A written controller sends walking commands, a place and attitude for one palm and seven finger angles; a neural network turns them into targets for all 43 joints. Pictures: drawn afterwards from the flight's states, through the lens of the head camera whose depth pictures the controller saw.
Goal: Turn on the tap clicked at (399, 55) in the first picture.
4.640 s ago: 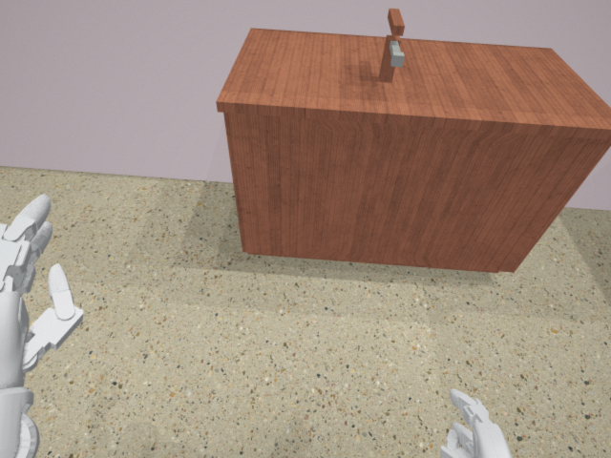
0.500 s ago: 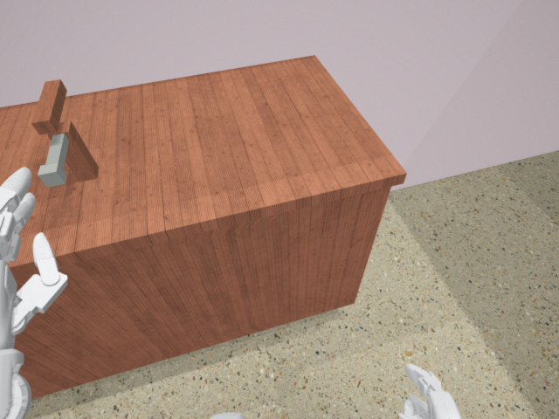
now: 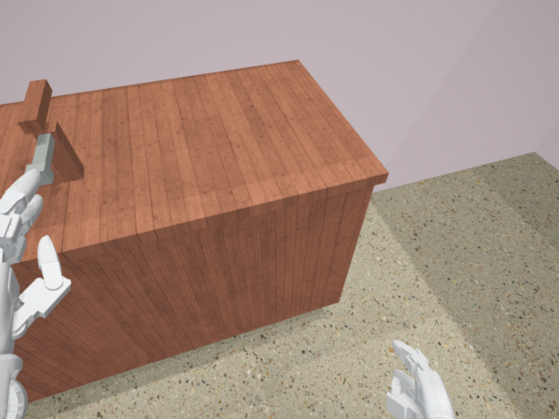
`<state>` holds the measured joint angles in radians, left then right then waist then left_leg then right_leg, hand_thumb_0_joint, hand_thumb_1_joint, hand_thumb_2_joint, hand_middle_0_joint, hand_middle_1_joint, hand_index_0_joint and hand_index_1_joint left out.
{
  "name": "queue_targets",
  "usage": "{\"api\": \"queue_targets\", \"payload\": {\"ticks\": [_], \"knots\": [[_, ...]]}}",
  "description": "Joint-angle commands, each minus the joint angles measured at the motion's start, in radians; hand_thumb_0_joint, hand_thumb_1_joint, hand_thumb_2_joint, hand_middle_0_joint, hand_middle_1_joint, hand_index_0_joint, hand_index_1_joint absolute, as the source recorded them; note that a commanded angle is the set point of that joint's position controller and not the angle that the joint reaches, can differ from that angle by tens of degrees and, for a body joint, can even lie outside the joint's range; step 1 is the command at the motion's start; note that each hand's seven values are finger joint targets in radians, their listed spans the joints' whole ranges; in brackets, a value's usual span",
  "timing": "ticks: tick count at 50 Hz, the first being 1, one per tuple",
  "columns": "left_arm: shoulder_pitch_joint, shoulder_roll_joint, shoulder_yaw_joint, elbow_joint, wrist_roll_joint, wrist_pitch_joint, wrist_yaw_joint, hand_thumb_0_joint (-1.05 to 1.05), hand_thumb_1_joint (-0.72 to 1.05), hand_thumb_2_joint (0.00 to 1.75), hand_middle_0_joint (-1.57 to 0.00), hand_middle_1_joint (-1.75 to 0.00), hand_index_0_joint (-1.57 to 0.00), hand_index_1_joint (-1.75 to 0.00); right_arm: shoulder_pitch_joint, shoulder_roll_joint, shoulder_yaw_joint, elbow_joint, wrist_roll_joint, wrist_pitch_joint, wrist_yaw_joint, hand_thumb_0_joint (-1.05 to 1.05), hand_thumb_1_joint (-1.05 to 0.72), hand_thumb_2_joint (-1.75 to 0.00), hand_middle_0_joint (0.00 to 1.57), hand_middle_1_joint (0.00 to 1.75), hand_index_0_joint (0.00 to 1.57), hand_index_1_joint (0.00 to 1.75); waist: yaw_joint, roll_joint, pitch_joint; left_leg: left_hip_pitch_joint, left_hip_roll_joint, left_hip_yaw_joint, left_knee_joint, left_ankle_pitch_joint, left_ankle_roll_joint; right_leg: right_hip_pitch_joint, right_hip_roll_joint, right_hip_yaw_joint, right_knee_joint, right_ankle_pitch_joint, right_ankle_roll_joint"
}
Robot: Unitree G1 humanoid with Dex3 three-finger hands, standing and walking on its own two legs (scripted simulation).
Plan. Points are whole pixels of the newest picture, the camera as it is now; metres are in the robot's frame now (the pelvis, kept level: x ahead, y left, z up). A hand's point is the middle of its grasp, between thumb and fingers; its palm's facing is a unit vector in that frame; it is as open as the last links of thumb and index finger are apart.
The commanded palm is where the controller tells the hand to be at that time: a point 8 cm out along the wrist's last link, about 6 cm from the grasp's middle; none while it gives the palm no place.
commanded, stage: come to a stop and stand still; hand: left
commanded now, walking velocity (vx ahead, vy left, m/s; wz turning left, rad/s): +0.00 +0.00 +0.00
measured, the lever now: (39, 174) +0.44 +0.43 +0.09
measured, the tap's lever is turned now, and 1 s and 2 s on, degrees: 0 0 0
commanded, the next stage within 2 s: look again from close up in 0.30 s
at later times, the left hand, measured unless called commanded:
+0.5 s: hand (14, 257) +0.23 +0.29 +0.19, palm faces +0.44 -0.78 -0.44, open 7.4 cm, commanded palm +0.15 +0.28 +0.18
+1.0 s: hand (35, 239) +0.27 +0.30 +0.16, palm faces +0.38 -0.87 -0.32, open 7.4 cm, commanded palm +0.21 +0.33 +0.18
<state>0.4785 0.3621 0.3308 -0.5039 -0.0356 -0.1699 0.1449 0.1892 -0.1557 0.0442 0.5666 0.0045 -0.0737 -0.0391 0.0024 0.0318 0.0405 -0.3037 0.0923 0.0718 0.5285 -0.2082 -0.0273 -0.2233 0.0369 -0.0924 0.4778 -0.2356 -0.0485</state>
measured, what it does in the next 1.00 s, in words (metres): shifts its weight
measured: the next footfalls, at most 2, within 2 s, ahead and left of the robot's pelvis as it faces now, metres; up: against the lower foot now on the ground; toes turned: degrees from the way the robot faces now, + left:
left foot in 1.90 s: +0.17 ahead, +0.25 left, +0.00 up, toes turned +2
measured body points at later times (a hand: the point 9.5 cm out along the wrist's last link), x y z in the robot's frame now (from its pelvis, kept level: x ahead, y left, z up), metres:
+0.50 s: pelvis -0.02 +0.01 +0.00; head +0.00 +0.02 +0.45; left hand +0.20 +0.32 +0.21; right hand +0.13 -0.23 -0.09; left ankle +0.04 +0.12 -0.74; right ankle +0.01 -0.09 -0.74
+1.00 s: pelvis +0.04 +0.05 +0.00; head +0.05 +0.08 +0.45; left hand +0.24 +0.34 +0.18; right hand +0.23 -0.16 -0.06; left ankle +0.04 +0.12 -0.74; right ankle +0.01 -0.09 -0.74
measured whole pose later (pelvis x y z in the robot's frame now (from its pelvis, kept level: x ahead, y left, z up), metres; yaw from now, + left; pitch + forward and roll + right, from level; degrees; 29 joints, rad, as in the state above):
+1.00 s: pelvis +0.04 +0.05 +0.00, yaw -1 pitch +1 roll -2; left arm 0.38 0.35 0.34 -0.44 -0.03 -0.23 0.11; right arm 0.17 -0.18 0.04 0.56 -0.01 -0.14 -0.01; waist 0.03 -0.04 0.00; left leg -0.26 -0.05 0.02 0.52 -0.28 0.08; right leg -0.20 -0.02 -0.03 0.45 -0.27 0.02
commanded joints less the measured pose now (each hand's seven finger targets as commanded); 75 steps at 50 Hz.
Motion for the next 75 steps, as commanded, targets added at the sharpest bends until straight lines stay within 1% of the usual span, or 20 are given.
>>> {"api": "queue_targets", "payload": {"ticks": [1,5,9,19,20,21,22,23,26,28,31,33,41,59,66,68,70,72,73,75], "knots": [[-0.064,0.167,0.113,-0.170,-0.018,-0.035,0.023,0.00,0.90,0.90,-0.20,-0.30,-0.20,-0.30,-0.060,-0.127,-0.057,-0.118,0.000,-0.028,-0.027,0.00,-0.90,-0.90,0.20,0.30,0.20,0.30,-0.008,-0.130,-0.109,0.025,-0.043,-0.051,0.101,-0.114,0.007,-0.066,-0.256,0.290,-0.212,0.003,-0.037],[-0.117,0.175,0.107,-0.182,-0.012,-0.041,0.031,0.00,0.90,0.90,-0.20,-0.30,-0.20,-0.30,-0.073,-0.141,-0.053,-0.102,-0.005,-0.026,-0.044,0.00,-0.90,-0.90,0.20,0.30,0.20,0.30,-0.006,-0.077,-0.107,0.077,-0.030,-0.083,-0.008,-0.023,0.023,-0.076,-0.201,0.214,-0.185,-0.132,-0.005],[-0.144,0.161,0.079,-0.160,-0.002,-0.049,0.024,0.00,0.90,0.90,-0.20,-0.30,-0.20,-0.30,-0.085,-0.148,-0.055,-0.109,-0.004,-0.026,-0.050,0.00,-0.90,-0.90,0.20,0.30,0.20,0.30,-0.004,0.005,-0.003,0.026,-0.010,-0.111,-0.089,-0.154,0.035,-0.134,-0.152,0.200,-0.225,-0.338,0.020],[-0.082,0.163,0.099,-0.167,0.007,-0.076,0.027,0.00,0.90,0.90,-0.20,-0.30,-0.20,-0.30,-0.054,-0.160,-0.067,-0.108,-0.007,-0.058,-0.042,0.00,-0.90,-0.90,0.20,0.30,0.20,0.30,0.002,0.049,-0.085,-0.041,0.008,-0.137,-0.177,-0.138,0.038,0.046,-0.091,0.142,-0.153,-0.160,0.038],[-1.084,0.984,0.693,-0.392,0.127,-0.172,0.006,0.00,0.90,0.90,-0.20,-0.30,-0.20,-0.30,0.036,-0.194,-0.095,-0.101,-0.035,-0.108,-0.043,0.00,-0.90,-0.90,0.20,0.30,0.20,0.30,0.055,-0.165,0.092,-0.117,-0.032,-0.048,0.034,-0.023,0.058,-0.126,-0.154,0.258,-0.306,0.100,0.145],[-0.559,0.404,0.287,0.138,0.042,-0.133,-0.032,0.00,0.90,0.90,-0.20,-0.30,-0.20,-0.30,-0.009,-0.084,-0.046,-0.042,-0.007,-0.103,-0.034,0.00,-0.90,-0.90,0.20,0.30,0.20,0.30,0.011,-0.195,-0.131,0.024,-0.133,-0.054,0.100,-0.008,0.056,-0.083,-0.234,0.261,-0.233,-0.012,0.036],[-0.272,0.254,0.208,0.240,0.013,-0.126,-0.048,0.00,0.90,0.90,-0.20,-0.30,-0.20,-0.30,-0.014,-0.142,-0.082,-0.102,0.005,-0.126,-0.029,0.00,-0.90,-0.90,0.20,0.30,0.20,0.30,0.076,-0.084,-0.116,0.046,-0.103,-0.057,0.095,-0.003,0.034,-0.052,-0.230,0.373,-0.270,-0.015,0.036],[-0.209,0.101,0.083,0.165,-0.014,-0.147,-0.059,0.00,0.90,0.90,-0.20,-0.30,-0.20,-0.30,0.001,-0.146,-0.086,-0.128,0.014,-0.135,0.001,0.00,-0.90,-0.90,0.20,0.30,0.20,0.30,0.049,0.058,-0.169,0.029,-0.095,-0.070,0.010,-0.012,0.031,0.076,-0.247,0.326,-0.211,0.045,-0.001],[-0.120,0.164,0.083,-0.061,-0.030,-0.152,-0.047,0.00,0.90,0.90,-0.20,-0.30,-0.20,-0.30,-0.036,-0.171,-0.087,-0.118,0.013,-0.152,0.022,0.00,-0.90,-0.90,0.20,0.30,0.20,0.30,0.058,-0.040,-0.172,0.112,-0.065,-0.101,-0.133,0.013,0.047,0.052,-0.147,0.202,-0.170,-0.070,0.034],[-0.086,0.177,0.102,-0.098,-0.030,-0.141,-0.040,0.00,0.90,0.90,-0.20,-0.30,-0.20,-0.30,-0.059,-0.174,-0.079,-0.124,0.007,-0.155,0.017,0.00,-0.90,-0.90,0.20,0.30,0.20,0.30,0.051,0.023,-0.126,0.076,-0.025,-0.159,-0.224,-0.076,0.056,0.029,-0.095,0.157,-0.141,-0.127,0.034],[-0.159,0.213,0.154,-0.122,-0.009,-0.152,-0.029,0.00,0.90,0.90,-0.20,-0.30,-0.20,-0.30,-0.067,-0.172,-0.071,-0.136,0.005,-0.153,0.006,0.00,-0.90,-0.90,0.20,0.30,0.20,0.30,0.044,0.007,-0.108,-0.056,0.019,-0.232,-0.307,-0.234,0.080,0.103,-0.063,0.117,-0.061,-0.086,0.045],[-0.231,0.269,0.208,-0.166,-0.003,-0.161,-0.024,0.00,0.90,0.90,-0.20,-0.30,-0.20,-0.30,-0.070,-0.172,-0.069,-0.140,-0.003,-0.153,-0.001,0.00,-0.90,-0.90,0.20,0.30,0.20,0.30,0.038,0.061,-0.114,-0.040,0.017,-0.233,-0.302,-0.191,0.077,0.112,-0.059,0.105,-0.054,-0.031,0.043],[-0.222,0.129,0.076,-0.133,0.000,-0.144,-0.031,0.00,0.90,0.90,-0.20,-0.30,-0.20,-0.30,-0.055,-0.174,-0.070,-0.119,-0.016,-0.151,0.013,0.00,-0.90,-0.90,0.20,0.30,0.20,0.30,0.023,0.083,-0.175,0.105,-0.024,-0.164,-0.178,0.093,0.040,0.089,-0.067,0.098,-0.084,0.115,0.024],[-0.125,0.183,0.149,-0.184,-0.023,-0.120,-0.019,0.00,0.90,0.90,-0.20,-0.30,-0.20,-0.30,-0.058,-0.180,-0.080,-0.162,0.002,-0.065,0.017,0.00,-0.90,-0.90,0.20,0.30,0.20,0.30,0.002,0.064,-0.205,0.103,-0.033,-0.150,0.036,0.423,0.049,0.097,-0.101,0.083,0.120,0.287,-0.007],[-0.118,0.198,0.170,-0.175,-0.024,-0.132,-0.012,0.00,0.90,0.90,-0.20,-0.30,-0.20,-0.30,-0.062,-0.184,-0.094,-0.161,0.013,-0.045,0.021,0.00,-0.90,-0.90,0.20,0.30,0.20,0.30,0.005,-0.051,-0.196,-0.010,-0.079,-0.112,0.149,0.317,0.041,0.153,-0.180,0.184,0.140,0.336,-0.050],[-0.125,0.225,0.199,-0.195,-0.028,-0.137,-0.007,0.00,0.90,0.90,-0.20,-0.30,-0.20,-0.30,-0.069,-0.184,-0.095,-0.158,0.014,-0.042,0.020,0.00,-0.90,-0.90,0.20,0.30,0.20,0.30,0.002,-0.013,-0.180,-0.015,-0.085,-0.111,0.140,0.299,0.039,0.131,-0.192,0.197,0.167,0.330,-0.053],[-0.122,0.206,0.185,-0.212,-0.030,-0.140,-0.010,0.00,0.90,0.90,-0.20,-0.30,-0.20,-0.30,-0.059,-0.185,-0.094,-0.156,0.016,-0.040,0.022,0.00,-0.90,-0.90,0.20,0.30,0.20,0.30,-0.012,0.085,-0.176,0.084,-0.039,-0.192,0.041,0.375,0.041,0.011,-0.121,0.103,0.273,0.225,-0.009],[-0.137,0.199,0.171,-0.243,-0.027,-0.140,-0.019,0.00,0.90,0.90,-0.20,-0.30,-0.20,-0.30,-0.039,-0.182,-0.097,-0.159,0.004,-0.051,0.026,0.00,-0.90,-0.90,0.20,0.30,0.20,0.30,-0.025,0.232,-0.146,0.300,0.068,-0.363,-0.105,0.538,0.069,-0.250,-0.023,0.009,0.376,-0.210,0.046],[-0.159,0.218,0.184,-0.262,-0.022,-0.141,-0.020,0.00,0.90,0.90,-0.20,-0.30,-0.20,-0.30,-0.047,-0.179,-0.095,-0.163,-0.003,-0.060,0.028,0.00,-0.90,-0.90,0.20,0.30,0.20,0.30,-0.023,0.230,-0.139,0.366,0.099,-0.385,-0.112,0.577,0.093,-0.311,-0.025,0.018,0.405,-0.289,0.041],[-0.111,0.171,0.154,-0.177,-0.015,-0.127,-0.016,0.00,0.90,0.90,-0.20,-0.30,-0.20,-0.30,-0.032,-0.182,-0.095,-0.157,-0.007,-0.058,0.029,0.00,-0.90,-0.90,0.20,0.30,0.20,0.30,-0.019,0.104,-0.121,0.296,0.110,-0.354,-0.091,0.540,0.129,-0.248,-0.044,0.018,0.322,-0.245,0.029]]}}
